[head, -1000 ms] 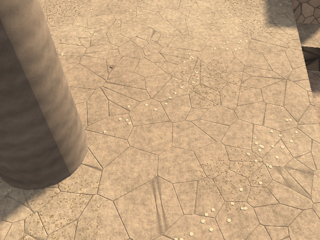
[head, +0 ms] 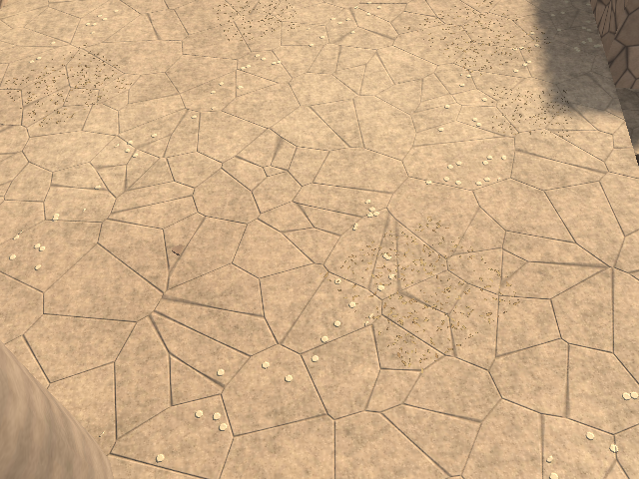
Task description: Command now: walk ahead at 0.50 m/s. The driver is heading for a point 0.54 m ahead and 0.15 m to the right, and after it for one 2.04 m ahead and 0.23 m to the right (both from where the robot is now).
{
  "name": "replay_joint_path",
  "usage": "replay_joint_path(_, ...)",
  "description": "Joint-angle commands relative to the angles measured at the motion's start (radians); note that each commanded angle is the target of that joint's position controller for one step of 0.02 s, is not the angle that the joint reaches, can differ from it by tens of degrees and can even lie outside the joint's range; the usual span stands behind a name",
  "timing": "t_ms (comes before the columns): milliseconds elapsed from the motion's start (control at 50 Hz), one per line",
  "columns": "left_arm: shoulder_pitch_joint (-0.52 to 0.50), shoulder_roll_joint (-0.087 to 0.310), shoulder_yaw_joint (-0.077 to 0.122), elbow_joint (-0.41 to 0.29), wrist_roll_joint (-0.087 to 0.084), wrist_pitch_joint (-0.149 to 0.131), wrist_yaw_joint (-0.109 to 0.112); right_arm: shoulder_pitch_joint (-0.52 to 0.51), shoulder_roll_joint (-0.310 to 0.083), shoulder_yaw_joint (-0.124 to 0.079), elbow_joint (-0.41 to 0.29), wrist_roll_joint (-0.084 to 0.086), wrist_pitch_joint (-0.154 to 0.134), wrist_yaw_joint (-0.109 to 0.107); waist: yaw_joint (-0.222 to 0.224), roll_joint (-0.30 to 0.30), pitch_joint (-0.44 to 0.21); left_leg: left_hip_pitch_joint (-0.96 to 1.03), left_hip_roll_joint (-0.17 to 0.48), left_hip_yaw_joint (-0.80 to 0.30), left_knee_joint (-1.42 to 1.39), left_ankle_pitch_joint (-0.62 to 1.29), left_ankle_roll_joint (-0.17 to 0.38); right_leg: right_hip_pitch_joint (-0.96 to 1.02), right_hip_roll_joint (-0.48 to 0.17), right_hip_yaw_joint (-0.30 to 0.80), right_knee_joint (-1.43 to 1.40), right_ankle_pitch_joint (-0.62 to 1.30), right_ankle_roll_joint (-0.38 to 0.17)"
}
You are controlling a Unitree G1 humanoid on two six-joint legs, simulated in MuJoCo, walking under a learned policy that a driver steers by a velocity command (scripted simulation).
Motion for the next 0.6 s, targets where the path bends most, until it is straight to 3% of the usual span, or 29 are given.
replay_joint_path(20, 0.018, 0.1, 0.017, -0.027, 0.004, -0.015, 0.004, 0.056, -0.049, -0.021, -0.041, 0.001, 0.015, -0.005, -0.033, -0.119, -0.028, -0.108, 0.076, -0.039, -0.06, 0.079, -0.008, 0.102, -0.254, 0.251, -0.279, 0.139, -0.163)
replay_joint_path(40, 0.039, 0.133, 0.027, -0.029, 0.009, -0.01, 0.011, 0.009, -0.051, -0.023, -0.06, -0.014, 0.018, -0.003, -0.024, -0.093, -0.022, -0.16, 0.086, -0.038, -0.095, 0.121, -0.02, 0.127, -0.259, 0.241, -0.286, 0.178, -0.172)
replay_joint_path(80, 0.069, 0.149, 0.032, -0.025, 0.006, 0.0, 0.024, -0.066, -0.055, -0.026, -0.086, -0.022, 0.021, -0.002, -0.009, -0.074, -0.004, -0.234, 0.092, -0.036, -0.193, 0.206, -0.044, 0.163, -0.263, 0.221, -0.299, 0.211, -0.178)
replay_joint_path(180, 0.133, 0.151, 0.03, -0.011, -0.005, 0.014, 0.037, -0.233, -0.029, -0.018, -0.131, -0.023, 0.01, 0.016, 0.043, -0.083, 0.031, -0.232, 0.056, 0.002, -0.48, 0.419, -0.047, 0.203, -0.235, 0.149, -0.31, 0.218, -0.147)
replay_joint_path(280, 0.218, 0.161, 0.033, 0.016, -0.013, 0.032, 0.043, -0.394, -0.045, -0.017, -0.191, -0.017, -0.013, 0.051, 0.088, -0.085, 0.056, -0.235, 0.012, 0.008, -0.639, 0.367, -0.044, 0.328, -0.262, 0.196, -0.228, 0.221, -0.148)
replay_joint_path(320, 0.216, 0.174, 0.039, 0.017, -0.017, 0.04, 0.049, -0.393, -0.059, -0.021, -0.202, -0.016, -0.024, 0.062, 0.066, -0.102, 0.051, -0.178, -0.005, 0.002, -0.681, 0.313, -0.029, 0.343, -0.282, 0.228, -0.179, 0.247, -0.133)
replay_joint_path(340, 0.195, 0.176, 0.044, 0.017, -0.018, 0.04, 0.053, -0.34, -0.09, -0.031, -0.176, -0.012, -0.031, 0.062, 0.043, -0.136, 0.027, -0.086, -0.016, 0.004, -0.703, 0.3, -0.019, 0.336, -0.282, 0.226, -0.157, 0.298, -0.114)
replay_joint_path(360, 0.181, 0.184, 0.048, 0.012, -0.019, 0.041, 0.054, -0.283, -0.117, -0.044, -0.159, -0.014, -0.037, 0.059, 0.011, -0.155, -0.005, 0.023, -0.042, 0.024, -0.71, 0.279, -0.007, 0.321, -0.269, 0.228, -0.102, 0.395, -0.101)
replay_joint_path(380, 0.174, 0.144, 0.036, 0.022, -0.019, 0.04, 0.052, -0.156, -0.152, -0.067, -0.122, -0.005, -0.038, 0.049, -0.057, -0.158, -0.069, 0.21, -0.06, 0.034, -0.732, 0.277, 0.015, 0.279, -0.226, 0.208, 0.02, 0.443, -0.075)
replay_joint_path(400, 0.162, 0.111, 0.021, 0.0, -0.008, 0.037, 0.05, 0.018, -0.21, -0.088, -0.083, -0.017, -0.038, 0.037, -0.127, -0.104, -0.206, 0.5, 0.048, -0.06, -0.681, 0.31, 0.062, 0.126, -0.159, 0.163, 0.265, 0.295, -0.037)
replay_joint_path(420, 0.297, 0.007, -0.006, -0.021, -0.013, 0.019, 0.05, 0.157, -0.31, -0.114, -0.055, -0.036, -0.025, 0.028, -0.095, 0.14, -0.38, 0.886, 0.321, -0.486, -0.76, 0.087, 0.204, -0.243, -0.013, 0.082, 0.665, -0.123, 0.038)
replay_joint_path(440, 0.279, 0.052, 0.002, -0.013, -0.036, 0.0, 0.048, 0.159, -0.231, -0.091, -0.056, -0.022, -0.023, 0.029, -0.11, 0.21, -0.41, 0.884, 0.364, -0.725, -0.906, -0.125, 0.231, -0.388, -0.016, 0.201, 0.827, -0.441, 0.029)
replay_joint_path(460, 0.197, 0.127, 0.025, -0.03, -0.053, -0.006, 0.048, 0.08, -0.171, -0.073, -0.062, -0.01, -0.023, 0.027, -0.103, 0.149, -0.245, 0.757, 0.326, -0.581, -0.934, -0.208, 0.177, -0.476, -0.071, 0.213, 0.896, -0.369, 0.02)
replay_joint_path(480, 0.13, 0.132, 0.03, -0.048, -0.049, -0.004, 0.054, -0.014, -0.138, -0.062, -0.079, -0.014, -0.022, 0.024, -0.076, 0.088, -0.142, 0.602, 0.298, -0.433, -0.954, -0.058, 0.145, -0.462, -0.115, 0.182, 0.883, -0.283, 0.022)
replay_joint_path(500, 0.108, 0.128, 0.038, -0.049, -0.034, 0.004, 0.062, -0.091, -0.107, -0.053, -0.082, -0.025, -0.024, 0.024, -0.039, 0.042, -0.078, 0.463, 0.262, -0.301, -0.977, 0.141, 0.128, -0.399, -0.145, 0.174, 0.831, -0.219, 0.031)
replay_joint_path(520, 0.137, 0.13, 0.056, -0.038, -0.031, 0.024, 0.067, -0.137, -0.07, -0.045, -0.076, -0.038, -0.026, 0.017, 0.004, 0.063, -0.052, 0.354, 0.237, -0.189, -0.964, 0.373, 0.099, -0.312, -0.17, 0.19, 0.798, -0.195, 0.038)
replay_joint_path(540, 0.17, 0.107, 0.06, -0.033, -0.031, 0.045, 0.068, -0.156, -0.065, -0.045, -0.069, -0.046, -0.025, 0.015, 0.032, 0.075, -0.049, 0.296, 0.219, -0.105, -0.956, 0.529, 0.094, -0.254, -0.172, 0.182, 0.782, -0.199, 0.045)
replay_joint_path(600, 0.148, 0.064, 0.065, -0.069, -0.022, 0.079, 0.068, -0.157, -0.112, -0.058, -0.045, -0.055, -0.022, -0.006, 0.057, 0.076, -0.04, 0.254, 0.211, 0.039, -0.966, 0.726, 0.129, -0.281, -0.157, 0.139, 0.732, -0.124, 0.068)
